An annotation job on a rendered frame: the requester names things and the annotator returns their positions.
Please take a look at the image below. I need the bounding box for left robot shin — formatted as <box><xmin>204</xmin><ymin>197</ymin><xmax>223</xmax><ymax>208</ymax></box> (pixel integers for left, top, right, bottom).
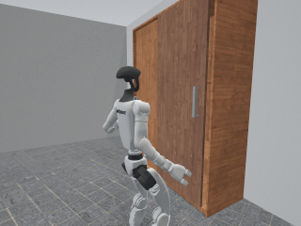
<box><xmin>129</xmin><ymin>194</ymin><xmax>148</xmax><ymax>226</ymax></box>

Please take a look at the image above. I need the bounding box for robot left forearm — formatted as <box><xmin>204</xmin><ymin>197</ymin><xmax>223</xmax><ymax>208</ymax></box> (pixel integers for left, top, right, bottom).
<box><xmin>114</xmin><ymin>121</ymin><xmax>119</xmax><ymax>130</ymax></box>

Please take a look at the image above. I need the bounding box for humanoid robot torso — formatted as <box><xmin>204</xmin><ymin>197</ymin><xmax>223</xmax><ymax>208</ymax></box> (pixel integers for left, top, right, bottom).
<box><xmin>116</xmin><ymin>96</ymin><xmax>148</xmax><ymax>179</ymax></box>

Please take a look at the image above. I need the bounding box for robot left upper arm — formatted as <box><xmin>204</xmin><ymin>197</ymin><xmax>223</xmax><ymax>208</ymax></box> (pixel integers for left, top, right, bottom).
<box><xmin>103</xmin><ymin>99</ymin><xmax>119</xmax><ymax>134</ymax></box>

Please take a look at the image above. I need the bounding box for robot right upper arm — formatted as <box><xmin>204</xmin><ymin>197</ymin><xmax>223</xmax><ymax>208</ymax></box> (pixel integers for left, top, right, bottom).
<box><xmin>133</xmin><ymin>100</ymin><xmax>151</xmax><ymax>151</ymax></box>

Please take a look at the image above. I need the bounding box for robot right forearm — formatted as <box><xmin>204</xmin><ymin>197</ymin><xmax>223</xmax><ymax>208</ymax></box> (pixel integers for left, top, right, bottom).
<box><xmin>139</xmin><ymin>138</ymin><xmax>174</xmax><ymax>173</ymax></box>

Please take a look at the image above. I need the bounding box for handle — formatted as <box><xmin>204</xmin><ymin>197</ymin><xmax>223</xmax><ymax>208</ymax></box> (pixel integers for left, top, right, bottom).
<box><xmin>192</xmin><ymin>86</ymin><xmax>200</xmax><ymax>118</ymax></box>

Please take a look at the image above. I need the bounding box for wardrobe door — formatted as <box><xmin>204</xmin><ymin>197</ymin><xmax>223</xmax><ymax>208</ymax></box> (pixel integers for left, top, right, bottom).
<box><xmin>135</xmin><ymin>20</ymin><xmax>158</xmax><ymax>171</ymax></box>
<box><xmin>157</xmin><ymin>0</ymin><xmax>211</xmax><ymax>207</ymax></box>

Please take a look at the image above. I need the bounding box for robot right hand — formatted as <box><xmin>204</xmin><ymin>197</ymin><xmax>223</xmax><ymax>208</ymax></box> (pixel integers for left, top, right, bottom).
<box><xmin>170</xmin><ymin>164</ymin><xmax>192</xmax><ymax>186</ymax></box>

